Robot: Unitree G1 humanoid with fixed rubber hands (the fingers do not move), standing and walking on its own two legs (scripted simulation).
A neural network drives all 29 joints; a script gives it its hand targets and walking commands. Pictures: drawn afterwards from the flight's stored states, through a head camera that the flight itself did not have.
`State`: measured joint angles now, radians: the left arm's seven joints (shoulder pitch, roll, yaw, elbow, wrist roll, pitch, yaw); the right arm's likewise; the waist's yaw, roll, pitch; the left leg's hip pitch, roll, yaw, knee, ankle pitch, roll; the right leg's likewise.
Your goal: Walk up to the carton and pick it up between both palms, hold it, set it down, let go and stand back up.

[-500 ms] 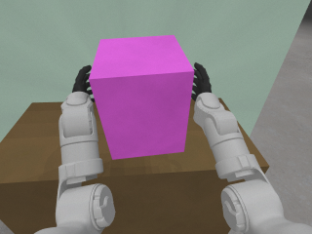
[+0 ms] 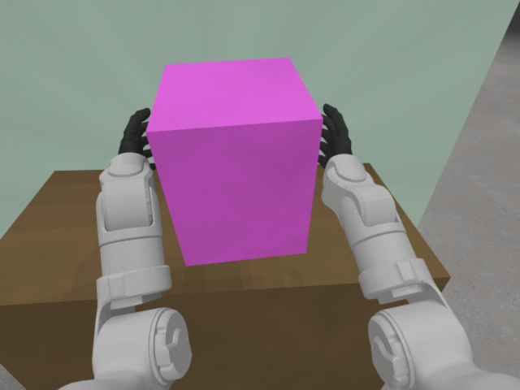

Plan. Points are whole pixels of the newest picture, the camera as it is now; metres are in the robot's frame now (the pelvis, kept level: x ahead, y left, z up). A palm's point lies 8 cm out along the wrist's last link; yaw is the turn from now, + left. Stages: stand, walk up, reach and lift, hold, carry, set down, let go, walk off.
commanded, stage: hold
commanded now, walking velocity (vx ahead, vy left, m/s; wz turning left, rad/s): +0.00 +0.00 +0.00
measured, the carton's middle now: (237, 161) +0.42 +0.02 +0.21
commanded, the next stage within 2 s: none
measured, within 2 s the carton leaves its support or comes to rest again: neither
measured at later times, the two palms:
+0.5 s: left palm (135, 161) +0.37 +0.16 +0.25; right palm (336, 159) +0.36 -0.12 +0.24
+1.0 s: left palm (135, 161) +0.37 +0.16 +0.25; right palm (335, 159) +0.36 -0.12 +0.24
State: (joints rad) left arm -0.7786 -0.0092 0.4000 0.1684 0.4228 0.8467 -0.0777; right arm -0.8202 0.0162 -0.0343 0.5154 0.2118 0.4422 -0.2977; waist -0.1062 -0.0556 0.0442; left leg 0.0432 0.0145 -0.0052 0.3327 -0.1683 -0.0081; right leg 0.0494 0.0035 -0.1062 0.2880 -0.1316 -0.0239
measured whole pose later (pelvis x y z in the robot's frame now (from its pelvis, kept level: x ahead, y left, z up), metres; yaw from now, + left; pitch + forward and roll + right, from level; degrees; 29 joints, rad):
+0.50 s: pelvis +0.00 +0.00 +0.00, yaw +0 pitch -12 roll +0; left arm -0.80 -0.01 0.41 0.20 0.43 0.84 -0.08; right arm -0.83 0.02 -0.05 0.54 0.20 0.43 -0.29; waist -0.10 -0.06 0.05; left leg 0.04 0.01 -0.01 0.33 -0.16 -0.01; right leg 0.05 0.00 -0.11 0.29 -0.13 -0.03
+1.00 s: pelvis +0.00 +0.00 +0.00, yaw +0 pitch -12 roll +0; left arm -0.80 -0.01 0.40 0.19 0.44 0.84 -0.08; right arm -0.83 0.02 -0.05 0.54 0.20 0.42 -0.29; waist -0.10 -0.06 0.05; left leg 0.04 0.01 -0.01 0.33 -0.16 -0.01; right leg 0.05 0.00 -0.11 0.29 -0.13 -0.02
